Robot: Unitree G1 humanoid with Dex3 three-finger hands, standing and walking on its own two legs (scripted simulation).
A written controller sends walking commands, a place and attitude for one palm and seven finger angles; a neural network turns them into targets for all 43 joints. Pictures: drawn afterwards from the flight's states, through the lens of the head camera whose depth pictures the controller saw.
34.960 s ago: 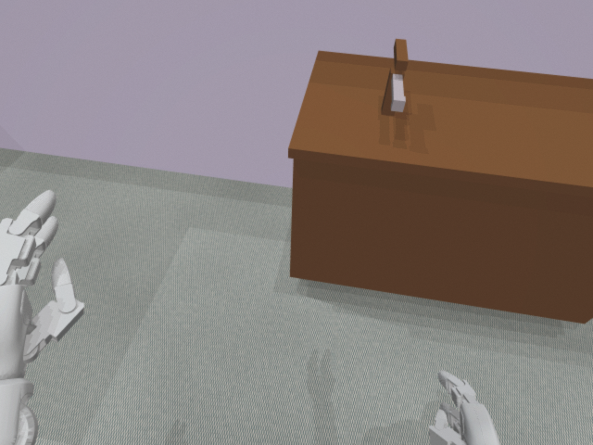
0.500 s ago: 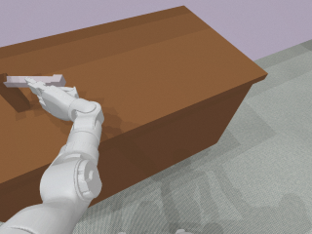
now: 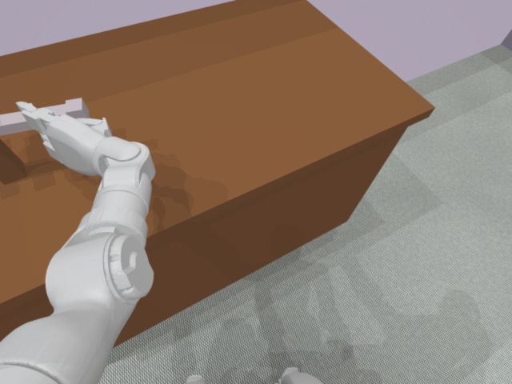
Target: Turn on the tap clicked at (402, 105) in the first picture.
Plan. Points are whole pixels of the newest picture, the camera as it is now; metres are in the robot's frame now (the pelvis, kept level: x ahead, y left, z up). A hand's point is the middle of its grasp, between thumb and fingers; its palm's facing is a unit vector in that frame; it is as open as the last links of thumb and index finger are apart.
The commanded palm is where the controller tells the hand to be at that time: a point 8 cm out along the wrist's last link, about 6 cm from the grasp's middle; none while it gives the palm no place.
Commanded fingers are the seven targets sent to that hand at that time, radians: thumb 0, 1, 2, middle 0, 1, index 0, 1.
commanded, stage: lift the hand up off the lever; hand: left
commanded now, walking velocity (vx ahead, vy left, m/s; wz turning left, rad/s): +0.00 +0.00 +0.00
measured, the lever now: (77, 111) +0.54 +0.25 +0.10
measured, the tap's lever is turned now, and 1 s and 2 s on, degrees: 78 81 81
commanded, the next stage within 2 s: none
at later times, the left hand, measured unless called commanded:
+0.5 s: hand (99, 122) +0.51 +0.21 +0.10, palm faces +0.83 -0.54 -0.14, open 7.9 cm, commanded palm +0.45 +0.21 +0.11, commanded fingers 0.00 0.90 0.90 -0.15 -0.15 -0.15 -0.15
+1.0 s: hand (97, 119) +0.50 +0.20 +0.12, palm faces +0.84 -0.52 -0.16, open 7.8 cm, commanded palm +0.44 +0.21 +0.13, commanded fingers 0.00 0.90 0.90 -0.15 -0.15 -0.15 -0.15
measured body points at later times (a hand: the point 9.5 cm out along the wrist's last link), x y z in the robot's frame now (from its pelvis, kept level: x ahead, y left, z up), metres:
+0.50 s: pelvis +0.01 +0.01 +0.01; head +0.09 +0.01 +0.45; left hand +0.47 +0.23 +0.11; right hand +0.01 -0.24 -0.13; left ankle +0.00 +0.15 -0.69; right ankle -0.01 -0.10 -0.69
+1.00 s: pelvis +0.01 +0.00 +0.01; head +0.07 -0.01 +0.46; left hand +0.45 +0.22 +0.13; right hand +0.03 -0.25 -0.13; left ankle +0.00 +0.15 -0.69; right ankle -0.01 -0.10 -0.69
